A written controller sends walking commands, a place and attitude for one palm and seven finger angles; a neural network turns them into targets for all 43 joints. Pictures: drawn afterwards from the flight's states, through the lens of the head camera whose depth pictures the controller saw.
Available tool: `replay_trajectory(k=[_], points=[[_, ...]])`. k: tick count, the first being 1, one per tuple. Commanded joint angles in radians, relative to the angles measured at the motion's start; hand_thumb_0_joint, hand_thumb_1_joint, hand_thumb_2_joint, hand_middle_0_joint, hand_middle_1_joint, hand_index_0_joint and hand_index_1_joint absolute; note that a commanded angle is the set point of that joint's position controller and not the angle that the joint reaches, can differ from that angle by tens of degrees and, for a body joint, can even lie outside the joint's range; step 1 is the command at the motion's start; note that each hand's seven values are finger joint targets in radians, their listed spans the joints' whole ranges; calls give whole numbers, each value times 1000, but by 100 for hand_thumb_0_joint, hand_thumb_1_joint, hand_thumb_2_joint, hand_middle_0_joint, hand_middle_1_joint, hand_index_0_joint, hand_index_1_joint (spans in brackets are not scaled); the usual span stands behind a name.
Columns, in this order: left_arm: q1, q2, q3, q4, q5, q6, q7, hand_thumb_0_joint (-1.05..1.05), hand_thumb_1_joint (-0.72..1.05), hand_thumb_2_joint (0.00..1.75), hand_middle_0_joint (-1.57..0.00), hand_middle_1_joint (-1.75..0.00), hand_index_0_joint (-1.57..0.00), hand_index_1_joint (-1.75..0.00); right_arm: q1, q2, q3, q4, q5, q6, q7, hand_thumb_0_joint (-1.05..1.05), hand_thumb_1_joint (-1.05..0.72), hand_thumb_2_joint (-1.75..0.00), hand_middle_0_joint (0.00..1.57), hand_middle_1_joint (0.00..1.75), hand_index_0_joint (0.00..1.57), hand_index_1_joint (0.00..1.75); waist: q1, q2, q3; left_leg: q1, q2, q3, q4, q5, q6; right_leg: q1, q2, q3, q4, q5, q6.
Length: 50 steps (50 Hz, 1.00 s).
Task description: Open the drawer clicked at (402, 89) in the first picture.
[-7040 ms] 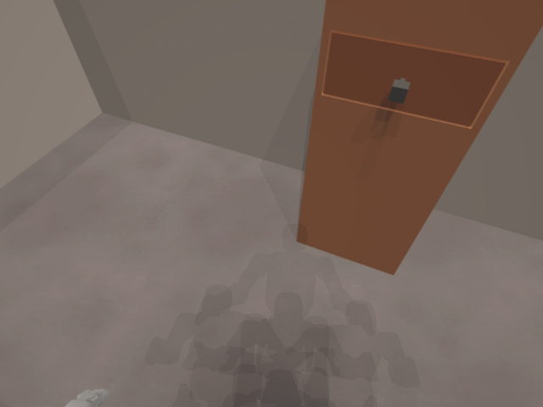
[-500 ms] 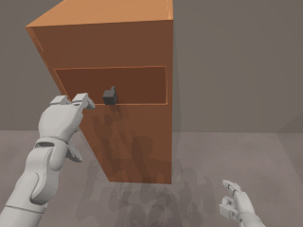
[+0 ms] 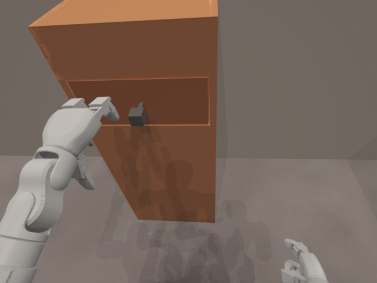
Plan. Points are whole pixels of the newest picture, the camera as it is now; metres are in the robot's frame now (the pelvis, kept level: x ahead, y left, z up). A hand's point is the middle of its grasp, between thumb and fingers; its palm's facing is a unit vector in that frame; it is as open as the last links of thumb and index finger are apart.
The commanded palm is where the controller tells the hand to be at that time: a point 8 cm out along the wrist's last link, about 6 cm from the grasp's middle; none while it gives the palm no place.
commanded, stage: raise the hand with hooked fingers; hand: left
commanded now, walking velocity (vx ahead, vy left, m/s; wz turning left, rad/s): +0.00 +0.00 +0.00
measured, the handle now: (139, 112) +0.52 +0.22 +0.07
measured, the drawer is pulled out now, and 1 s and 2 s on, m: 0.00 0.00 0.00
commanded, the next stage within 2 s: move the hooked fingers above the handle in 0.10 s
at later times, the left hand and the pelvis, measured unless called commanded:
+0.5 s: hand (96, 136) +0.34 +0.23 +0.16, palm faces +0.09 -0.07 -0.99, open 13.8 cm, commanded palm +0.31 +0.24 +0.22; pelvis +0.00 -0.01 +0.00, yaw +1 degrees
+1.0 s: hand (111, 124) +0.39 +0.23 +0.14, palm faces +0.06 -0.05 -1.00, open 13.8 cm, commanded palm +0.37 +0.23 +0.21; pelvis +0.01 -0.01 +0.00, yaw +0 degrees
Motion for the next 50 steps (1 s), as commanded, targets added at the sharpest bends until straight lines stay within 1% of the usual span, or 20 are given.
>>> replay_trajectory(k=[1, 4, 9, 11, 13, 14, 16, 20, 23, 26, 28, 31, 34, 37, 39, 41, 43, 46, 48, 50], points=[[-338, 264, 208, -159, 2, -2, 87, 0, -50, 30, -30, -120, -30, -120, -162, -89, -33, -159, 0, -51, -4, 0, -90, -90, 20, 30, 20, 30, 21, -43, -276, 225, -33, 16, -24, 171, 20, -70, 46, -30, -75, 245, -29], [-343, 228, 164, -133, 7, 25, 91, 0, -50, 30, -30, -120, -30, -120, -174, -86, -29, -158, 6, -48, -2, 0, -90, -90, 20, 30, 20, 30, 14, -42, -267, 218, -34, 20, -24, 154, 19, -78, 45, -28, -79, 228, -28], [-327, 215, 126, -153, 17, 48, 62, 0, -50, 30, -30, -120, -30, -120, -186, -88, -25, -170, 7, -41, -5, 0, -90, -90, 20, 30, 20, 30, 11, -57, -283, 223, -38, 22, -23, 153, 24, -68, 44, -22, -76, 244, -26], [-333, 222, 126, -123, 20, 51, 50, 0, -50, 30, -30, -120, -30, -120, -184, -91, -22, -166, 6, -33, -9, 0, -90, -90, 20, 30, 20, 30, 3, -65, -251, 207, -40, 21, -26, 144, 23, -80, 45, -26, -78, 249, -25], [-370, 262, 159, -92, 24, 43, 46, 0, -50, 30, -30, -120, -30, -120, -174, -97, -22, -156, 8, -31, -15, 0, -90, -90, 20, 30, 20, 30, -3, -84, -246, 202, -37, 22, -22, 131, 22, -81, 50, -24, -88, 234, -26], [-400, 235, 129, -106, 28, 31, 43, 0, -50, 30, -30, -120, -30, -120, -176, -91, -18, -159, 6, -34, -16, 0, -90, -90, 20, 30, 20, 30, -4, -84, -262, 209, -41, 21, -19, 143, 25, -81, 45, -26, -80, 247, -25], [-417, 243, 138, -104, 27, 15, 47, 0, -50, 30, -30, -120, -30, -120, -167, -90, -23, -156, 4, -33, -20, 0, -90, -90, 20, 30, 20, 30, -6, -54, -271, 223, -41, 21, -14, 155, 25, -87, 46, -28, -75, 259, -27], [-468, 233, 127, -40, 28, 0, 58, 0, -50, 30, -30, -120, -30, -120, -151, -88, -24, -145, 5, -31, -23, 0, -90, -90, 20, 30, 20, 30, -15, -59, -256, 213, -37, 21, -13, 137, 24, -105, 46, -32, -79, 240, -28], [-476, 248, 140, 13, 37, 3, 64, 0, -50, 30, -30, -120, -30, -120, -142, -94, -26, -142, 6, -24, -26, 0, -90, -90, 20, 30, 20, 30, -12, -74, -286, 207, -38, 27, -1, 159, 24, -83, 47, -27, -75, 272, -29], [-509, 223, 109, 3, 41, -4, 65, 0, -50, 30, -30, -120, -30, -120, -135, -92, -31, -148, 6, -20, -24, 0, -90, -90, 20, 30, 20, 30, -17, -42, -302, 213, -42, 27, 4, 174, 26, -93, 46, -29, -60, 289, -30], [-491, 247, 132, 56, 42, 0, 63, 0, -50, 30, -30, -120, -30, -120, -123, -98, -33, -143, 8, -15, -24, 0, -90, -90, 20, 30, 20, 30, -19, -77, -296, 204, -38, 27, 11, 180, 27, -89, 49, -28, -63, 301, -31], [-523, 224, 102, 68, 43, -6, 60, 0, -50, 30, -30, -120, -30, -120, -113, -99, -36, -147, 10, -8, -25, 0, -90, -90, 20, 30, 20, 30, -26, -61, -291, 194, -42, 29, 12, 176, 29, -102, 48, -30, -54, 305, -30], [-540, 278, 149, 82, 46, -23, 65, 0, -50, 30, -30, -120, -30, -120, -96, -106, -40, -145, 9, -6, -27, 0, -90, -90, 20, 30, 20, 30, -18, -76, -324, 186, -42, 29, 21, 197, 33, -80, 47, -25, -45, 335, -30], [-540, 266, 152, 40, 45, -42, 80, 0, -50, 30, -30, -120, -30, -120, -87, -102, -50, -150, 7, -4, -23, 0, -90, -90, 20, 30, 20, 30, -16, -38, -370, 215, -41, 28, 36, 254, 34, -81, 51, -27, -24, 375, -32], [-539, 235, 129, 39, 40, -44, 86, 0, -50, 30, -30, -120, -30, -120, -78, -99, -54, -150, 8, -7, -18, 0, -90, -90, 20, 30, 20, 30, -22, -44, -370, 219, -39, 29, 45, 270, 36, -91, 53, -30, -20, 383, -32], [-512, 244, 142, 120, 38, -24, 95, 0, -50, 30, -30, -120, -30, -120, -65, -108, -54, -138, 11, 4, -17, 0, -90, -90, 20, 30, 20, 30, -25, -76, -322, 184, -38, 30, 38, 232, 33, -109, 55, -34, -25, 360, -30], [-554, 236, 124, 151, 50, -10, 99, 0, -50, 30, -30, -120, -30, -120, -63, -112, -56, -132, 15, 12, -18, 0, -90, -90, 20, 30, 20, 30, -33, -76, -308, 176, -35, 35, 35, 210, 30, -124, 58, -35, -32, 320, -33], [-632, 208, 74, 153, 70, -3, 107, 0, -50, 30, -30, -120, -30, -120, -54, -109, -57, -134, 16, 12, -21, 0, -90, -90, 20, 30, 20, 30, -45, -64, -337, 194, -36, 26, 39, 198, 33, -146, 61, -35, -22, 294, -36], [-660, 231, 85, 160, 75, -8, 108, 0, -50, 30, -30, -120, -30, -120, -46, -112, -60, -134, 13, 11, -26, 0, -90, -90, 20, 30, 20, 30, -46, -62, -367, 203, -36, 27, 46, 205, 35, -134, 61, -29, -23, 299, -39], [-696, 187, 41, 173, 80, -10, 110, 0, -50, 30, -30, -120, -30, -120, -44, -105, -60, -132, 16, 12, -29, 0, -90, -90, 20, 30, 20, 30, -58, -46, -360, 210, -35, 26, 51, 197, 36, -161, 62, -31, -16, 293, -38]])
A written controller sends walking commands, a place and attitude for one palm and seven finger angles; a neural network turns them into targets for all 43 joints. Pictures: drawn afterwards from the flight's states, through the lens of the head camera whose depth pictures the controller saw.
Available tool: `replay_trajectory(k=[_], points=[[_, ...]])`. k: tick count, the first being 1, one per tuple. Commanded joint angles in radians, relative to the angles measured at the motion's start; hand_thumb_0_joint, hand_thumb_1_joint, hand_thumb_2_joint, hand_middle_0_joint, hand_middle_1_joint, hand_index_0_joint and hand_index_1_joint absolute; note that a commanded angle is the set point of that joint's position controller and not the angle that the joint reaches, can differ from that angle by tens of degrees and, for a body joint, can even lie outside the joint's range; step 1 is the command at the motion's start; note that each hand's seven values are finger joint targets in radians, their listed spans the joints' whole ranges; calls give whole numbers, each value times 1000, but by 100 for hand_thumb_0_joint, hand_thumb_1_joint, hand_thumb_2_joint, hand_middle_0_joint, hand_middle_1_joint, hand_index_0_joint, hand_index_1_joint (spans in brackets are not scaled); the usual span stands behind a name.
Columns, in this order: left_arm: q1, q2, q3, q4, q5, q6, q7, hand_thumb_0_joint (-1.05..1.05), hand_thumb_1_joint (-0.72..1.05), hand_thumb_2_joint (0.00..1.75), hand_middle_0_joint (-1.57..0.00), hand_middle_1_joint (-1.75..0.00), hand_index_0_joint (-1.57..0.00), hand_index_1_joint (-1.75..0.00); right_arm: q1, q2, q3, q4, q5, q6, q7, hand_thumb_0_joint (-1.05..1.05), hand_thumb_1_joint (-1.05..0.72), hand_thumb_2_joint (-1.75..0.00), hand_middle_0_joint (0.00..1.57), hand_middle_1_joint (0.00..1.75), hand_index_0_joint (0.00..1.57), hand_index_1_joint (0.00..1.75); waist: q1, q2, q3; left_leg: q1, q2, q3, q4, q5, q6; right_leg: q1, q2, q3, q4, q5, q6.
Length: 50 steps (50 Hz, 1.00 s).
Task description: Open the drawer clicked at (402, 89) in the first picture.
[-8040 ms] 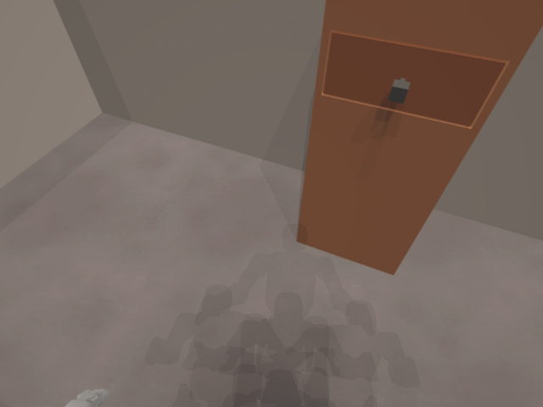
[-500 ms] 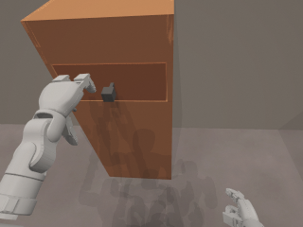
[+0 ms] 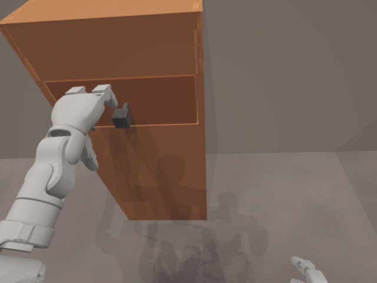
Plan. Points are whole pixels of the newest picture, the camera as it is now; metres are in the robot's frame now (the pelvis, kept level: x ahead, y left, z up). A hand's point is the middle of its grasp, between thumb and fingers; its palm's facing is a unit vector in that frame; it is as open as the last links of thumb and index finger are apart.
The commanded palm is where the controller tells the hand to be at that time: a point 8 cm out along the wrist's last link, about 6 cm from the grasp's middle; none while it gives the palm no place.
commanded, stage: move the hooked fingers above the handle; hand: left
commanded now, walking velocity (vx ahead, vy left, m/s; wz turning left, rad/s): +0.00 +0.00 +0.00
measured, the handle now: (123, 113) +0.51 +0.22 +0.07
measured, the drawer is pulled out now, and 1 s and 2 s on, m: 0.00 0.00 0.00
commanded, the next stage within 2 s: lower the fingers behind the handle in 1.40 s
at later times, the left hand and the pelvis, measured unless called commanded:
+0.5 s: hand (111, 115) +0.43 +0.22 +0.13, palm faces +0.00 -0.02 -1.00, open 13.8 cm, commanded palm +0.42 +0.23 +0.20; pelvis +0.01 -0.01 +0.00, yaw -1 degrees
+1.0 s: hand (113, 105) +0.47 +0.22 +0.13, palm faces +0.01 -0.02 -1.00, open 13.8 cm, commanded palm +0.44 +0.23 +0.20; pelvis +0.01 +0.00 -0.01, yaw -2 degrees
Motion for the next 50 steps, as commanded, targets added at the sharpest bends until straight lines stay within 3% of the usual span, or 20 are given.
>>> replay_trajectory(k=[1, 4, 7, 8, 12, 13, 15, 21, 24, 25, 29, 30, 32, 34, 37, 38, 40, 46, 48, 50], points=[[-460, 223, 110, -158, 16, -11, 50, 0, -50, 30, -30, -120, -30, -120, -83, -107, -38, -143, -3, -40, -11, 0, -90, -90, 20, 30, 20, 30, -16, -41, -318, 295, -39, 24, -6, 235, 42, -85, 57, -35, -65, 323, -29], [-468, 267, 150, -113, 22, -12, 57, 0, -50, 30, -30, -120, -30, -120, -77, -112, -35, -142, -3, -38, -14, 0, -90, -90, 20, 30, 20, 30, -4, -55, -336, 278, -42, 29, 2, 259, 45, -60, 55, -29, -60, 362, -30], [-498, 233, 117, -37, 28, 1, 61, 0, -50, 30, -30, -120, -30, -120, -68, -109, -34, -134, 0, -29, -16, 0, -90, -90, 20, 30, 20, 30, -14, -65, -305, 259, -40, 36, 0, 235, 43, -79, 55, -32, -60, 346, -27], [-518, 247, 124, 8, 32, 3, 60, 0, -50, 30, -30, -120, -30, -120, -63, -113, -34, -130, 1, -27, -18, 0, -90, -90, 20, 30, 20, 30, -19, -78, -288, 243, -39, 38, -2, 214, 42, -82, 55, -31, -69, 319, -29], [-559, 260, 124, 14, 44, -11, 61, 0, -50, 30, -30, -120, -30, -120, -43, -112, -40, -137, -1, -29, -22, 0, -90, -90, 20, 30, 20, 30, -16, -55, -351, 261, -40, 40, 14, 250, 48, -64, 54, -22, -50, 372, -29], [-552, 290, 150, 33, 45, -18, 60, 0, -50, 30, -30, -120, -30, -120, -40, -117, -42, -132, -3, -26, -24, 0, -90, -90, 20, 30, 20, 30, -17, -73, -358, 251, -41, 45, 18, 255, 50, -45, 52, -16, -54, 387, -28], [-558, 255, 121, 65, 44, -27, 54, 0, -50, 30, -30, -120, -30, -120, -33, -115, -43, -131, 1, -23, -25, 0, -90, -90, 20, 30, 20, 30, -27, -81, -324, 236, -39, 45, 20, 249, 51, -69, 52, -20, -47, 398, -25], [-657, 228, 79, 96, 49, -62, 57, 0, -50, 30, -30, -120, -30, -120, 10, -117, -57, -120, 4, -20, -27, 0, -90, -90, 20, 30, 20, 30, -49, -55, -345, 256, -38, 39, 42, 260, 56, -115, 57, -17, -36, 394, -29], [-712, 247, 90, 119, 53, -81, 71, 0, -50, 30, -30, -120, -30, -120, 30, -118, -63, -109, 3, -19, -28, 0, -90, -90, 20, 30, 20, 30, -56, -61, -371, 254, -39, 39, 54, 269, 57, -115, 58, -13, -30, 411, -28], [-697, 281, 129, 155, 55, -83, 80, 0, -50, 30, -30, -120, -30, -120, 38, -120, -66, -103, 3, -19, -30, 0, -90, -90, 20, 30, 20, 30, -51, -62, -365, 244, -37, 43, 57, 269, 57, -112, 57, -13, -27, 412, -29], [-747, 304, 138, 222, 68, -90, 97, 0, -50, 30, -30, -120, -30, -120, 62, -124, -68, -89, 4, -13, -27, 0, -90, -90, 20, 30, 20, 30, -54, -69, -390, 211, -38, 51, 69, 286, 57, -96, 55, -6, -13, 464, -26], [-739, 326, 160, 240, 74, -89, 103, 0, -50, 30, -30, -120, -30, -120, 69, -125, -70, -88, 1, -12, -26, 0, -90, -90, 20, 30, 20, 30, -47, -58, -405, 207, -39, 51, 73, 297, 56, -88, 56, -8, -4, 474, -28], [-747, 288, 124, 289, 82, -83, 104, 0, -50, 30, -30, -120, -30, -120, 77, -123, -72, -85, 4, -8, -25, 0, -90, -90, 20, 30, 20, 30, -63, -56, -379, 195, -37, 55, 79, 289, 56, -117, 58, -9, -4, 463, -26], [-762, 316, 138, 309, 90, -85, 101, 0, -50, 30, -30, -120, -30, -120, 91, -130, -76, -80, 4, -6, -25, 0, -90, -90, 20, 30, 20, 30, -66, -69, -405, 194, -34, 58, 82, 291, 58, -108, 59, -3, -3, 475, -24], [-774, 288, 111, 318, 89, -90, 93, 0, -50, 30, -30, -120, -30, -120, 100, -127, -79, -88, 5, -3, -26, 0, -90, -90, 20, 30, 20, 30, -74, -50, -395, 196, -33, 57, 84, 282, 59, -130, 62, -5, -2, 455, -25], [-780, 285, 108, 312, 85, -98, 85, 0, -50, 30, -30, -120, -30, -120, 104, -128, -79, -89, 3, -4, -28, 0, -90, -90, 20, 30, 20, 30, -78, -73, -405, 195, -33, 58, 86, 288, 62, -117, 61, -4, -6, 462, -25], [-770, 342, 152, 328, 91, -104, 84, 0, -50, 30, -30, -120, -30, -120, 112, -133, -80, -87, 4, -1, -33, 0, -90, -90, 20, 30, 20, 30, -70, -67, -406, 185, -32, 58, 86, 287, 63, -112, 62, 1, -1, 473, -23], [-766, 274, 112, 259, 79, -121, 95, 0, -50, 30, -30, -120, -30, -120, 115, -126, -87, -91, 6, -1, -23, 0, -90, -90, 20, 30, 20, 30, -74, -30, -416, 229, -26, 50, 91, 322, 61, -152, 71, -12, 5, 447, -28], [-754, 307, 142, 249, 73, -118, 103, 0, -50, 30, -30, -120, -30, -120, 115, -129, -86, -92, 2, -1, -22, 0, -90, -90, 20, 30, 20, 30, -67, -33, -430, 222, -28, 50, 93, 332, 60, -129, 72, -11, 3, 454, -31], [-741, 314, 149, 283, 81, -103, 111, 0, -50, 30, -30, -120, -30, -120, 107, -131, -83, -89, 7, 3, -22, 0, -90, -90, 20, 30, 20, 30, -67, -49, -390, 199, -27, 47, 83, 291, 59, -145, 72, -14, 1, 421, -29]])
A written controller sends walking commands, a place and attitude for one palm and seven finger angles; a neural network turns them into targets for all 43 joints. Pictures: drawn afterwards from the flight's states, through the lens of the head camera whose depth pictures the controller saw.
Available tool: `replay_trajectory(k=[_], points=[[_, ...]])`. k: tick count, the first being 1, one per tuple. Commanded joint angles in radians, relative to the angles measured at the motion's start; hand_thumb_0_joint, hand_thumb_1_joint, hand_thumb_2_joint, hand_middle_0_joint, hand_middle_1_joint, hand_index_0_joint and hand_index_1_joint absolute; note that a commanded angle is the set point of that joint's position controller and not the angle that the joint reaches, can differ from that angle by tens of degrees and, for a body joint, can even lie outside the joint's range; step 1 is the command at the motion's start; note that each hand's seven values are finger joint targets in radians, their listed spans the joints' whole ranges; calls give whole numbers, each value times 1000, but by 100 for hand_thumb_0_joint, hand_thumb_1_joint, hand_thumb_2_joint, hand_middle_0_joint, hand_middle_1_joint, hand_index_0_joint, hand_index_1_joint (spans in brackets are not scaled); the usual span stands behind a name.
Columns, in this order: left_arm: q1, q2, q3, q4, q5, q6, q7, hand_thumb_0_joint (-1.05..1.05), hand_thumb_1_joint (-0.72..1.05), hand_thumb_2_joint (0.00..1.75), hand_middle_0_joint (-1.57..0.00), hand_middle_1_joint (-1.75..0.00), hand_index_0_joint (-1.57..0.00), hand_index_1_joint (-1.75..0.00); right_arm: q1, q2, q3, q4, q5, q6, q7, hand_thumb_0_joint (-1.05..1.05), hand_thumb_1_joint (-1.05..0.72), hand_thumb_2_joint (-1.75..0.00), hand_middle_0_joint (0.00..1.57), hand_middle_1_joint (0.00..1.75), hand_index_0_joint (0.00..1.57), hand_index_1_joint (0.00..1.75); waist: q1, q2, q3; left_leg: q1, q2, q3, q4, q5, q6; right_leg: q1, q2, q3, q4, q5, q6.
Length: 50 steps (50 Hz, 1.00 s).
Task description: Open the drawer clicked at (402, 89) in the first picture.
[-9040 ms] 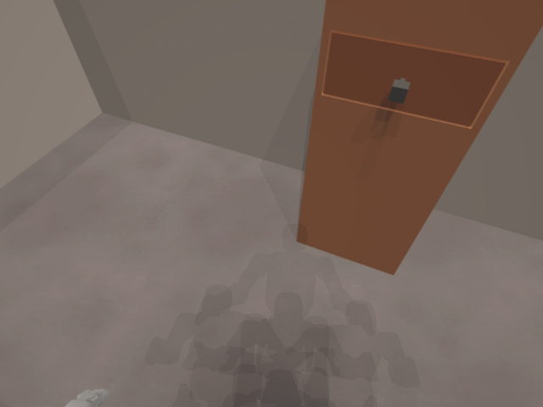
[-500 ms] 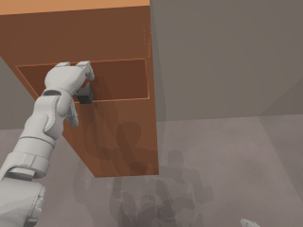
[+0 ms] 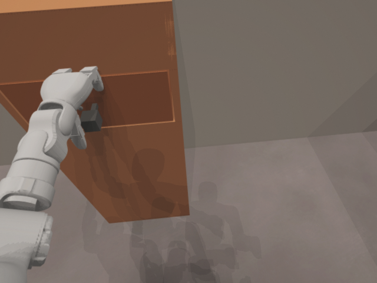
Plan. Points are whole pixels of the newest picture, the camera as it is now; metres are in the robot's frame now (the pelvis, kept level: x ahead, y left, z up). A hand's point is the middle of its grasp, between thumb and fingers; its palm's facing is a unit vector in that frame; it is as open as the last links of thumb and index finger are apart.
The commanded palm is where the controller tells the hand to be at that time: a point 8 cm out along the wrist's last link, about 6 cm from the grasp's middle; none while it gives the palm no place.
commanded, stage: move the hooked fingers above the handle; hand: left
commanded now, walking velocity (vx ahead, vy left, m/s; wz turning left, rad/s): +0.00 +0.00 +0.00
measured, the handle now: (92, 115) +0.49 +0.24 +0.08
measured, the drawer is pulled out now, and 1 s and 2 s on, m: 0.00 0.00 0.00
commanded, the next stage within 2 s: lower the fingers behind the handle in 0.40 s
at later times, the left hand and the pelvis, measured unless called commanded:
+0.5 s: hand (78, 108) +0.45 +0.24 +0.14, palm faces -0.01 -0.02 -1.00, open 13.8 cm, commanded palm +0.43 +0.25 +0.20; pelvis -0.01 +0.00 +0.00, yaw +0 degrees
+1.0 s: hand (86, 120) +0.44 +0.24 +0.11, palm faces -0.04 -0.03 -1.00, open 13.8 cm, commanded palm +0.42 +0.25 +0.17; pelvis -0.01 +0.00 +0.00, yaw +0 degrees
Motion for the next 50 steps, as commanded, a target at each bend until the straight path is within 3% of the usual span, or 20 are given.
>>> replay_trajectory(k=[1, 3, 4, 8, 10, 13, 17, 21, 24, 27, 28, 29, 32, 34, 38, 40, 43, 47, 49, 50], points=[[-451, 272, 105, -185, -3, 19, 56, 0, -50, 30, -30, -120, -30, -120, -23, -135, -37, -117, -1, -28, -6, 0, -90, -90, 20, 30, 20, 30, 9, -17, -336, 326, -54, 26, -7, 335, 64, -28, 47, -44, -69, 435, -21], [-478, 300, 123, -194, 0, 23, 61, 0, -50, 30, -30, -120, -30, -120, -21, -139, -36, -114, -4, -29, -8, 0, -90, -90, 20, 30, 20, 30, 9, -24, -356, 332, -52, 27, -6, 349, 64, -11, 47, -43, -72, 443, -24], [-496, 297, 112, -214, 4, 25, 64, 0, -50, 30, -30, -120, -30, -120, -26, -136, -36, -120, -2, -31, -6, 0, -90, -90, 20, 30, 20, 30, 11, 11, -372, 347, -54, 25, -6, 342, 64, -19, 47, -38, -70, 434, -23], [-484, 285, 103, -160, 2, 39, 52, 0, -50, 30, -30, -120, -30, -120, -32, -136, -31, -115, -1, -33, -15, 0, -90, -90, 20, 30, 20, 30, -3, -40, -328, 328, -50, 26, -11, 316, 65, -24, 46, -43, -83, 415, -20], [-494, 279, 88, -161, 6, 42, 45, 0, -50, 30, -30, -120, -30, -120, -34, -135, -30, -117, 0, -33, -18, 0, -90, -90, 20, 30, 20, 30, -4, -9, -321, 340, -50, 23, -13, 310, 63, -42, 45, -44, -80, 405, -22], [-516, 237, 50, -161, -1, 32, 26, 0, -50, 30, -30, -120, -30, -120, -30, -133, -28, -122, -2, -36, -20, 0, -90, -90, 20, 30, 20, 30, -13, -26, -328, 347, -51, 22, -11, 306, 65, -45, 45, -43, -85, 392, -22], [-546, 257, 54, -112, 3, 22, 19, 0, -50, 30, -30, -120, -30, -120, -22, -137, -25, -112, 1, -37, -26, 0, -90, -90, 20, 30, 20, 30, -23, -35, -294, 325, -49, 18, -12, 266, 62, -77, 43, -42, -86, 361, -19], [-585, 260, 64, -157, 6, -5, 32, 0, -50, 30, -30, -120, -30, -120, -6, -132, -30, -114, -6, -45, -22, 0, -90, -90, 20, 30, 20, 30, -12, 22, -361, 365, -50, 13, 0, 305, 59, -79, 46, -43, -70, 368, -26], [-551, 297, 105, -134, 8, -2, 44, 0, -50, 30, -30, -120, -30, -120, -2, -134, -31, -111, -7, -43, -21, 0, -90, -90, 20, 30, 20, 30, -5, -5, -379, 349, -50, 17, 10, 330, 62, -52, 46, -40, -64, 408, -23], [-514, 258, 80, -121, 5, 10, 49, 0, -50, 30, -30, -120, -30, -120, -6, -134, -32, -111, -4, -40, -17, 0, -90, -90, 20, 30, 20, 30, -7, -12, -340, 328, -50, 22, 8, 317, 62, -67, 47, -44, -67, 404, -22], [-513, 262, 88, -123, 1, 8, 49, 0, -50, 30, -30, -120, -30, -120, 0, -136, -32, -112, -6, -40, -16, 0, -90, -90, 20, 30, 20, 30, -6, -35, -349, 323, -49, 21, 7, 333, 62, -48, 47, -45, -67, 414, -23], [-499, 267, 89, -118, 6, 13, 53, 0, -50, 30, -30, -120, -30, -120, -2, -136, -33, -113, -3, -38, -15, 0, -90, -90, 20, 30, 20, 30, -1, -18, -343, 322, -50, 23, 7, 325, 62, -57, 49, -41, -66, 412, -23], [-507, 211, 39, -90, 14, 31, 57, 0, -50, 30, -30, -120, -30, -120, 1, -135, -34, -105, -3, -36, -14, 0, -90, -90, 20, 30, 20, 30, -20, -28, -302, 313, -46, 22, 3, 291, 61, -97, 50, -47, -70, 373, -22], [-493, 251, 71, -68, 21, 38, 60, 0, -50, 30, -30, -120, -30, -120, 9, -141, -33, -100, -4, -35, -15, 0, -90, -90, 20, 30, 20, 30, -10, -35, -315, 301, -47, 24, 0, 283, 61, -79, 48, -43, -70, 371, -22], [-480, 214, 41, -51, 27, 42, 54, 0, -50, 30, -30, -120, -30, -120, 11, -138, -33, -103, -5, -31, -19, 0, -90, -90, 20, 30, 20, 30, -22, -60, -301, 287, -48, 27, 2, 271, 63, -82, 45, -41, -74, 368, -21], [-451, 196, 26, -27, 29, 48, 54, 0, -50, 30, -30, -120, -30, -120, 11, -135, -33, -104, -3, -31, -18, 0, -90, -90, 20, 30, 20, 30, -17, -45, -285, 282, -48, 30, -1, 245, 63, -97, 45, -41, -76, 343, -20], [-452, 250, 75, -65, 20, 16, 51, 0, -50, 30, -30, -120, -30, -120, 12, -138, -32, -115, -7, -33, -25, 0, -90, -90, 20, 30, 20, 30, -10, -70, -317, 268, -52, 32, 5, 262, 66, -50, 42, -31, -72, 390, -20], [-453, 301, 137, -124, 23, -40, 89, 0, -50, 30, -30, -120, -30, -120, 17, -132, -39, -120, -10, -41, -27, 0, -90, -90, 20, 30, 20, 30, 3, -26, -357, 274, -54, 28, 22, 282, 66, -52, 46, -28, -50, 406, -20], [-462, 331, 162, -111, 31, -48, 121, 0, -50, 30, -30, -120, -30, -120, 21, -136, -41, -109, -9, -44, -28, 0, -90, -90, 20, 30, 20, 30, -7, -23, -349, 257, -53, 28, 30, 277, 67, -66, 47, -25, -47, 404, -17], [-460, 310, 149, -113, 32, -47, 136, 0, -50, 30, -30, -120, -30, -120, 22, -132, -42, -108, -11, -46, -24, 0, -90, -90, 20, 30, 20, 30, -5, -5, -345, 255, -53, 27, 32, 276, 64, -77, 48, -31, -41, 395, -19]])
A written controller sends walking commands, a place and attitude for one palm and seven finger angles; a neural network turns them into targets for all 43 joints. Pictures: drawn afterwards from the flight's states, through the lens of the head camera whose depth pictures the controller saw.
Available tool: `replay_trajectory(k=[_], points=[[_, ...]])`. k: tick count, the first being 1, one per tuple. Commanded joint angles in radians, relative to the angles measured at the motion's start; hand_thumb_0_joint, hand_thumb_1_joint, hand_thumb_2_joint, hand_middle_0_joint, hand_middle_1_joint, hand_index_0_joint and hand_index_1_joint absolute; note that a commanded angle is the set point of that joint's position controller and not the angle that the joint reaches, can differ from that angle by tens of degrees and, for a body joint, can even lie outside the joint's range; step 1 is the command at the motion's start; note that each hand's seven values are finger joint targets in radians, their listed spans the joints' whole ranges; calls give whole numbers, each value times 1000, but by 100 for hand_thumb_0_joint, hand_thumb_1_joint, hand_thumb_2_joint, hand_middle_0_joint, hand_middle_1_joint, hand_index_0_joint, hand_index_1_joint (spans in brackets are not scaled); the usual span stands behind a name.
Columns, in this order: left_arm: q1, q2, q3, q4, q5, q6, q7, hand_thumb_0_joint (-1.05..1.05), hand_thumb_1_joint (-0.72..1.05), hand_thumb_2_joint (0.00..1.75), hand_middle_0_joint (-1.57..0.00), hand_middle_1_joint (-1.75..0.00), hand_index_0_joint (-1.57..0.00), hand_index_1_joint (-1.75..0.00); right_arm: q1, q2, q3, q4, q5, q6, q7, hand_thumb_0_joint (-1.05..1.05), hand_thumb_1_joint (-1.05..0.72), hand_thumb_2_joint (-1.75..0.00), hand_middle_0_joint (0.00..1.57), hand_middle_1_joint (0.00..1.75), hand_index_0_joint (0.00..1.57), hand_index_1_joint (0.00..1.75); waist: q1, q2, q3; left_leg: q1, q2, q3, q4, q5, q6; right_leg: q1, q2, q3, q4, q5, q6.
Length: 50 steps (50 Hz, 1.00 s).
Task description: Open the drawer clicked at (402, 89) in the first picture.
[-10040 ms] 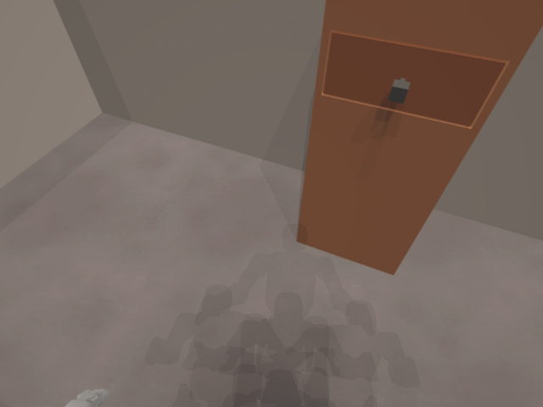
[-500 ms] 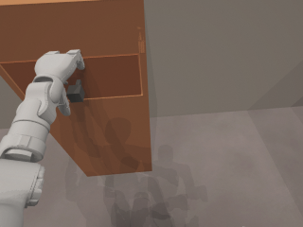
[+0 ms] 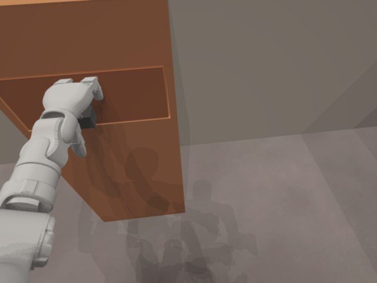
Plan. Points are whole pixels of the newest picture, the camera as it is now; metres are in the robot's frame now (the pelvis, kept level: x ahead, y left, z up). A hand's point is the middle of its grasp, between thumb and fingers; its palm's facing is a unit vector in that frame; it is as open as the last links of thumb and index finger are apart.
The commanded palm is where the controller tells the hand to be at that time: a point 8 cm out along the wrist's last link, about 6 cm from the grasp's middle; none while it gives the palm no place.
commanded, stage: lower the fingers behind the handle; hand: left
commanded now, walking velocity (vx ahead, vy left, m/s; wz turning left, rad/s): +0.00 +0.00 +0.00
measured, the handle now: (87, 112) +0.49 +0.25 +0.08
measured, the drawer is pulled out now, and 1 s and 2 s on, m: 0.00 0.00 0.00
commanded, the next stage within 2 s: close the thumb around the handle in 1.10 s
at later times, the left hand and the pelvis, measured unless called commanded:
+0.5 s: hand (79, 123) +0.46 +0.25 +0.08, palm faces -0.02 -0.03 -1.00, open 13.8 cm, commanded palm +0.43 +0.26 +0.14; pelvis +0.00 +0.01 -0.01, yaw +0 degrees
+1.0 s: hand (83, 129) +0.45 +0.25 +0.06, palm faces -0.04 -0.03 -1.00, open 13.8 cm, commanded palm +0.44 +0.26 +0.13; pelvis -0.01 +0.01 -0.01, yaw +0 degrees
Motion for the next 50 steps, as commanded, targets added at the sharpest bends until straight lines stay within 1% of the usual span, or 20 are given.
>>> replay_trajectory(k=[1, 3, 5, 9, 11, 14, 16, 18, 19, 23, 24, 25, 27, 30, 36, 38, 42, 43, 48, 50], points=[[-459, 311, 132, -202, 2, -7, 104, 0, -50, 30, -30, -120, -30, -120, 24, -138, -52, -94, -7, -32, -4, 0, -90, -90, 20, 30, 20, 30, 14, 3, -339, 303, -59, 26, 3, 273, 63, -40, 43, -37, -74, 384, -20], [-470, 311, 131, -204, 7, 2, 124, 0, -50, 30, -30, -120, -30, -120, 33, -143, -57, -82, -13, -35, -2, 0, -90, -90, 20, 30, 20, 30, 2, -8, -367, 312, -58, 30, 16, 300, 67, -32, 43, -33, -73, 413, -19], [-456, 308, 124, -197, 13, 20, 132, 0, -50, 30, -30, -120, -30, -120, 35, -144, -60, -77, -10, -34, 0, 0, -90, -90, 20, 30, 20, 30, 4, 27, -379, 322, -59, 31, 19, 300, 64, -41, 44, -35, -67, 416, -20], [-442, 238, 56, -150, 2, 47, 110, 0, -50, 30, -30, -120, -30, -120, 40, -147, -60, -67, -8, -31, -2, 0, -90, -90, 20, 30, 20, 30, -22, -5, -337, 313, -58, 32, 18, 280, 67, -63, 43, -36, -80, 411, -15], [-467, 253, 57, -150, 2, 42, 97, 0, -50, 30, -30, -120, -30, -120, 44, -152, -58, -64, -9, -28, -7, 0, -90, -90, 20, 30, 20, 30, -26, -14, -325, 306, -57, 26, 15, 266, 65, -73, 44, -37, -79, 397, -16], [-482, 227, 39, -193, 4, 12, 93, 0, -50, 30, -30, -120, -30, -120, 51, -144, -62, -67, -12, -30, -9, 0, -90, -90, 20, 30, 20, 30, -28, 37, -357, 350, -55, 19, 23, 291, 65, -101, 48, -40, -71, 379, -22], [-435, 200, 31, -141, 5, 18, 93, 0, -50, 30, -30, -120, -30, -120, 59, -145, -63, -62, -15, -27, -6, 0, -90, -90, 20, 30, 20, 30, -25, 8, -323, 331, -53, 15, 26, 291, 62, -120, 51, -48, -66, 371, -24], [-400, 251, 83, -115, 4, 14, 96, 0, -50, 30, -30, -120, -30, -120, 68, -151, -61, -61, -19, -23, -5, 0, -90, -90, 20, 30, 20, 30, -12, -28, -335, 306, -52, 20, 26, 295, 64, -89, 49, -46, -66, 384, -24], [-418, 237, 63, -117, 8, 13, 100, 0, -50, 30, -30, -120, -30, -120, 64, -149, -58, -65, -16, -21, -5, 0, -90, -90, 20, 30, 20, 30, -18, -25, -335, 297, -54, 21, 28, 284, 64, -96, 46, -44, -61, 385, -20], [-405, 296, 131, -120, 21, 0, 136, 0, -50, 30, -30, -120, -30, -120, 69, -149, -61, -71, -21, -21, -3, 0, -90, -90, 20, 30, 20, 30, 1, -21, -362, 277, -53, 24, 40, 297, 63, -81, 50, -42, -45, 389, -24], [-411, 279, 107, -112, 30, 8, 146, 0, -50, 30, -30, -120, -30, -120, 67, -147, -60, -72, -19, -21, -2, 0, -90, -90, 20, 30, 20, 30, -6, 5, -363, 277, -53, 24, 41, 287, 61, -101, 50, -43, -40, 376, -23], [-415, 214, 59, -102, 27, 18, 151, 0, -50, 30, -30, -120, -30, -120, 70, -142, -62, -70, -18, -22, 1, 0, -90, -90, 20, 30, 20, 30, -19, 6, -335, 282, -51, 22, 42, 283, 60, -129, 52, -50, -41, 364, -24], [-393, 262, 104, -89, 31, 29, 162, 0, -50, 30, -30, -120, -30, -120, 75, -149, -64, -70, -20, -20, 2, 0, -90, -90, 20, 30, 20, 30, -5, 2, -349, 279, -48, 22, 42, 282, 58, -125, 53, -49, -37, 358, -25], [-391, 248, 92, -79, 35, 33, 171, 0, -50, 30, -30, -120, -30, -120, 80, -146, -64, -68, -22, -21, 2, 0, -90, -90, 20, 30, 20, 30, -11, -6, -360, 272, -49, 23, 46, 275, 61, -121, 54, -48, -38, 359, -23], [-406, 244, 69, 5, 51, 66, 175, 0, -50, 30, -30, -120, -30, -120, 83, -150, -57, -62, -17, -17, -5, 0, -90, -90, 20, 30, 20, 30, -25, -20, -297, 223, -45, 27, 34, 194, 59, -158, 49, -47, -51, 284, -21], [-440, 260, 80, -13, 52, 62, 174, 0, -50, 30, -30, -120, -30, -120, 90, -150, -57, -60, -21, -17, -7, 0, -90, -90, 20, 30, 20, 30, -24, -18, -325, 232, -43, 24, 34, 206, 60, -141, 49, -46, -48, 287, -24], [-421, 204, 43, -15, 44, 64, 168, 0, -50, 30, -30, -120, -30, -120, 90, -143, -59, -69, -19, -20, -5, 0, -90, -90, 20, 30, 20, 30, -23, 8, -321, 254, -44, 21, 33, 200, 58, -165, 53, -53, -47, 269, -26], [-428, 219, 55, -4, 38, 60, 164, 0, -50, 30, -30, -120, -30, -120, 92, -146, -56, -66, -20, -21, -8, 0, -90, -90, 20, 30, 20, 30, -32, -24, -306, 238, -41, 19, 32, 188, 60, -155, 51, -51, -55, 267, -24], [-489, 302, 116, -87, 38, 4, 177, 0, -50, 30, -30, -120, -30, -120, 94, -149, -58, -68, -22, -35, -21, 0, -90, -90, 20, 30, 20, 30, -26, 0, -357, 244, -42, 15, 40, 185, 64, -140, 50, -38, -48, 270, -21], [-483, 259, 83, -80, 52, 1, 195, 0, -50, 30, -30, -120, -30, -120, 96, -142, -63, -62, -21, -39, -19, 0, -90, -90, 20, 30, 20, 30, -34, 41, -360, 264, -43, 14, 47, 187, 61, -178, 55, -43, -40, 257, -22]])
